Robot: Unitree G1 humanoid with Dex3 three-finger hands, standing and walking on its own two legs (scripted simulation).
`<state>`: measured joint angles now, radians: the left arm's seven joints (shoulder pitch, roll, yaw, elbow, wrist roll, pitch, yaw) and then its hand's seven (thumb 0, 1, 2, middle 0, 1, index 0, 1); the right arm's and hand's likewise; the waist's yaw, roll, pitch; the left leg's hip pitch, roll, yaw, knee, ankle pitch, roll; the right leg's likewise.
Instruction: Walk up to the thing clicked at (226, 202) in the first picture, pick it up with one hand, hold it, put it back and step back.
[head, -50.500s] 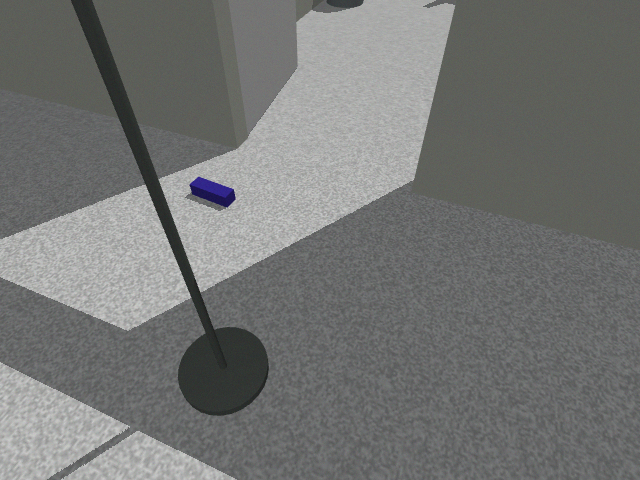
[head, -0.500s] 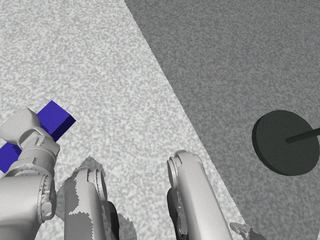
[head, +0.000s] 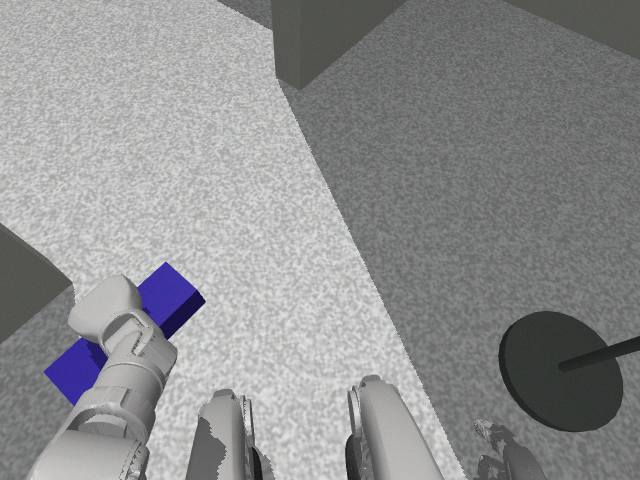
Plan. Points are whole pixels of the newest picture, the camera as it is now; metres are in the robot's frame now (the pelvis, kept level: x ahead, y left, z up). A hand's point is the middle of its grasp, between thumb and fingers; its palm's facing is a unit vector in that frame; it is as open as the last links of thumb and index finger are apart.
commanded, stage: lift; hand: left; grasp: from above
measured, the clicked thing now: (132, 333) +0.36 +0.25 -0.14
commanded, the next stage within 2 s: hold in 0.66 s
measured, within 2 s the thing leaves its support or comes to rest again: neither
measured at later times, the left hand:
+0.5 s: hand (90, 283) +0.37 +0.23 +0.04, palm faces -0.34 -0.35 -0.87, open 9.9 cm
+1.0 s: hand (56, 256) +0.37 +0.23 +0.10, palm faces -0.32 -0.34 -0.88, open 9.9 cm
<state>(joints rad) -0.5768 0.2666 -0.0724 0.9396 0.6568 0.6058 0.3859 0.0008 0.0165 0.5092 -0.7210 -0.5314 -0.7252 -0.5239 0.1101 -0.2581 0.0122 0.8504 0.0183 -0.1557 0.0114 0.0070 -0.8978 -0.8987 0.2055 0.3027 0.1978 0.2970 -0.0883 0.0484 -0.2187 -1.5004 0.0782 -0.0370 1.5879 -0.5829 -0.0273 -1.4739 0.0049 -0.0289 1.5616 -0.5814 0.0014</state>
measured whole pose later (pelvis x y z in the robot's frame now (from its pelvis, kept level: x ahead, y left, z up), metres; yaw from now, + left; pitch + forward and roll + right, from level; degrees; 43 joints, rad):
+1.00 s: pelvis +0.07 +0.00 +0.18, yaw +2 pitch +8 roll +0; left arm -0.48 0.17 -0.19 0.98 0.68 0.63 0.30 0.00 0.00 0.60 -0.66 -0.60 -0.66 -0.60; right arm 0.22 -0.25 0.01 0.83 0.05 -0.14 0.02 0.01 -0.88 -0.89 0.21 0.30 0.20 0.30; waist -0.04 0.03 -0.08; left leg -0.49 0.04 0.02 0.68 -0.33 -0.02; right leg -0.47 -0.03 -0.02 0.68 -0.35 0.01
